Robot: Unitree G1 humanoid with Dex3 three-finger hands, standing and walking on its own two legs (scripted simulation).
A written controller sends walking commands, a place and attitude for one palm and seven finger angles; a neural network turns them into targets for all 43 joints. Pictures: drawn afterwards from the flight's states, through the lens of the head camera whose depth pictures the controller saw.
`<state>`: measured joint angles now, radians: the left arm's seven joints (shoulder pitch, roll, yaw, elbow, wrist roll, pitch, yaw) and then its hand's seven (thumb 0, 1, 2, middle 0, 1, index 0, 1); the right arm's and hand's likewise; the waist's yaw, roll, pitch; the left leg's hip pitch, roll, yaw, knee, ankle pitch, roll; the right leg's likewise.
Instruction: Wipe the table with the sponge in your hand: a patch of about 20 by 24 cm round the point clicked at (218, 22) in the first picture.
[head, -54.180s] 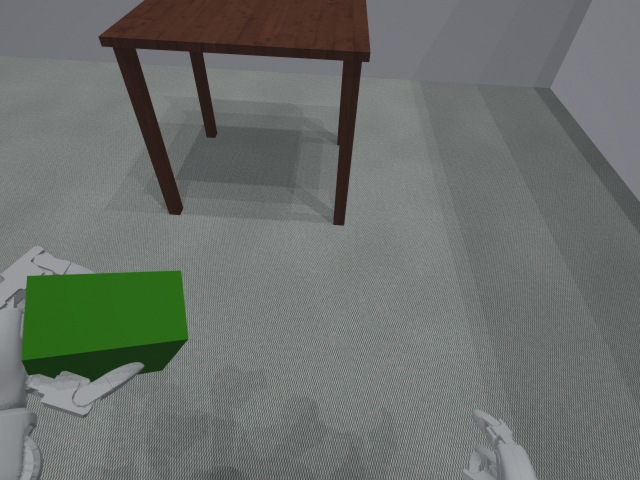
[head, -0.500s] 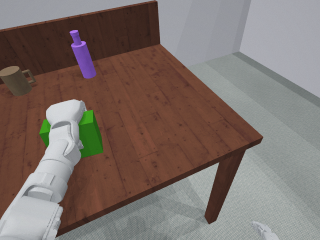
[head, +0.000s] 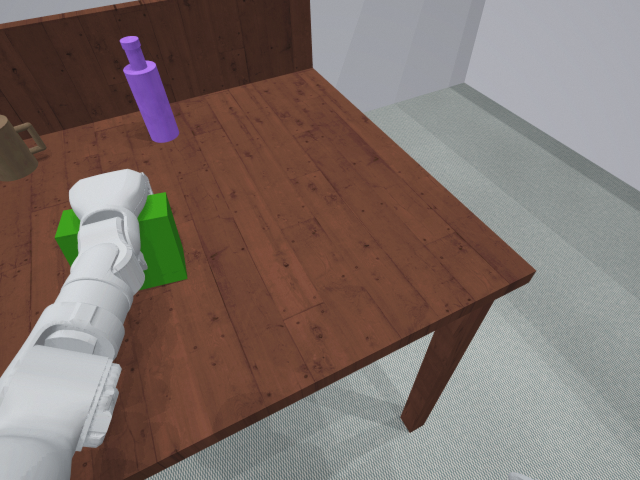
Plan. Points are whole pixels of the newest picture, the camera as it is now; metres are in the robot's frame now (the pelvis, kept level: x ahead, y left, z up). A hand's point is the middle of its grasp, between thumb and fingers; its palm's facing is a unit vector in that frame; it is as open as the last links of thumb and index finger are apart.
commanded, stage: slide back across to the first lane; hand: left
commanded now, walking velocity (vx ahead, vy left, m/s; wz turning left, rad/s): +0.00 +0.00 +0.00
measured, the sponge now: (132, 256) +0.41 +0.29 +0.05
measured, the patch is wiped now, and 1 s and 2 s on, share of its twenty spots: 1.00 1.00 1.00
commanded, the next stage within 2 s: wipe back along the first lane in 0.62 s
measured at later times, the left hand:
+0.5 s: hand (76, 240) +0.39 +0.34 +0.10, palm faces -0.03 -0.06 -1.00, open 10.4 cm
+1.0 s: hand (48, 267) +0.35 +0.36 +0.10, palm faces -0.01 -0.05 -1.00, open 10.4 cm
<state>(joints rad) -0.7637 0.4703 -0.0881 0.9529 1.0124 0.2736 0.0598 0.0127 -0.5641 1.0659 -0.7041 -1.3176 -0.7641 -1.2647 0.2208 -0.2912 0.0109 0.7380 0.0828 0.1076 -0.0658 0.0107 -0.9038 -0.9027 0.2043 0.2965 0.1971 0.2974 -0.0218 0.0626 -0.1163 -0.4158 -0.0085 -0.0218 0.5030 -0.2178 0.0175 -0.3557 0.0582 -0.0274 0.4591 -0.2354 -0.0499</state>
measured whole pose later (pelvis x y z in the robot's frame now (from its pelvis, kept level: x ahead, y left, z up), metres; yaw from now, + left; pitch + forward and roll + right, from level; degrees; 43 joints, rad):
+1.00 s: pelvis +0.02 +0.03 +0.01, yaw +1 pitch +3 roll -1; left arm -0.36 0.51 -0.03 0.39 0.97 0.32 -0.01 0.00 -0.53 1.06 -0.65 -1.37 -0.71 -1.32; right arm 0.15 -0.29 0.02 0.68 0.07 0.11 -0.03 0.01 -0.90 -0.90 0.20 0.30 0.20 0.30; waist 0.06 0.07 -0.06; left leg -0.28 -0.06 -0.03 0.45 -0.23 0.06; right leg -0.20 0.01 -0.03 0.38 -0.24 -0.01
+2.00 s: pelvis +0.02 +0.02 +0.00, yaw +0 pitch +0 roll -1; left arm 0.03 0.45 -0.10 -0.07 0.95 0.49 0.04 0.00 -0.50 1.06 -0.62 -1.39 -0.68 -1.34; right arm 0.05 -0.29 0.03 0.66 0.08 0.11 -0.02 0.01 -0.90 -0.90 0.20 0.30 0.18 0.29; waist 0.08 0.10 -0.07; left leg -0.23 -0.04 -0.01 0.49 -0.26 0.04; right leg -0.18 0.03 -0.01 0.45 -0.28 -0.03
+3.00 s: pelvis +0.00 +0.01 +0.00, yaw +0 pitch -4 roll +0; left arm 0.15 0.44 -0.13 -0.27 0.90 0.53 0.00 -0.01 -0.51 1.06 -0.64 -1.36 -0.70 -1.32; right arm 0.03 -0.27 0.04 0.69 0.07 0.07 -0.04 0.01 -0.90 -0.90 0.20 0.30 0.15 0.28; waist 0.12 0.11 -0.03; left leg -0.19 -0.03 0.00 0.48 -0.23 0.03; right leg -0.14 0.04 -0.01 0.46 -0.26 -0.04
